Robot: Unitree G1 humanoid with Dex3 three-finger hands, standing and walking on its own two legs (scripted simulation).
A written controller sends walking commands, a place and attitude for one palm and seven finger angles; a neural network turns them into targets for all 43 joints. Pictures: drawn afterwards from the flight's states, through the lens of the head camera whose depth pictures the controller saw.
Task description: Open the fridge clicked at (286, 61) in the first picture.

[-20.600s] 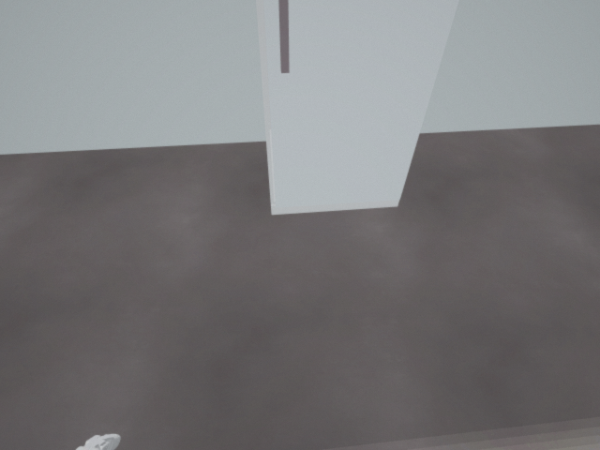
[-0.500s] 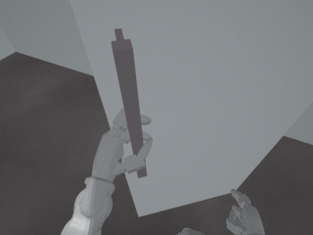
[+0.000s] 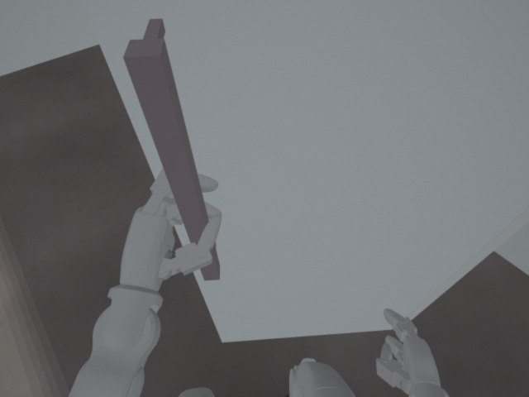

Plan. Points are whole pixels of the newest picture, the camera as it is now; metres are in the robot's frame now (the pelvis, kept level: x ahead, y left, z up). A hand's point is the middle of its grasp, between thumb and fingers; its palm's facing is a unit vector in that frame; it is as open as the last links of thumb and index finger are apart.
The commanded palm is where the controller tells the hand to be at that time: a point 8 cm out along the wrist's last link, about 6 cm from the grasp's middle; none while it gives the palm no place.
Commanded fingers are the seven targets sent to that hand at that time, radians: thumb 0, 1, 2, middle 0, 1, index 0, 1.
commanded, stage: walk backward, drawing the door open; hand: left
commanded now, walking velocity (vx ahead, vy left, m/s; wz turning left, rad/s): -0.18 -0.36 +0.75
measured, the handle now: (193, 190) +0.32 +0.09 +0.18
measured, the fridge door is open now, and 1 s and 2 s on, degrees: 54 68 66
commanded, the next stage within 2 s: stop walking and hold the door back in 0.14 s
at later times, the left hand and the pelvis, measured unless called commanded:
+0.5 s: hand (245, 355) +0.15 +0.02 +0.15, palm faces +0.39 -0.90 -0.21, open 6.3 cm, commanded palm +0.14 +0.10 +0.14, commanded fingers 0.00 0.90 0.90 -0.45 -1.40 -0.45 -1.40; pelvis -0.11 -0.20 +0.02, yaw +22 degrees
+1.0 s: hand (244, 333) +0.17 +0.03 +0.15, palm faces +0.48 -0.85 -0.22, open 5.9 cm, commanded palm +0.13 +0.09 +0.14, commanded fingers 0.00 0.90 0.90 -0.45 -1.40 -0.45 -1.40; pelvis -0.19 -0.28 +0.02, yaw +18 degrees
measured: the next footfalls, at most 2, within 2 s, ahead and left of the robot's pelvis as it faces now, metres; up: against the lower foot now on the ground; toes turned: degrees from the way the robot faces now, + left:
right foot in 0.08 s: +0.10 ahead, -0.16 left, +0.00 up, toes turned +1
left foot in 0.40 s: -0.11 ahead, -0.08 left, +0.00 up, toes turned +26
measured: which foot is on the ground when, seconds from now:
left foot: down 0.00-0.08, up 0.10-0.38, down 0.40-0.56, up 0.58-0.78, down 0.80-1.00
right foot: up 0.00-0.06, down 0.08-0.40, up 0.42-0.56, down 0.58-0.80, up 0.82-1.00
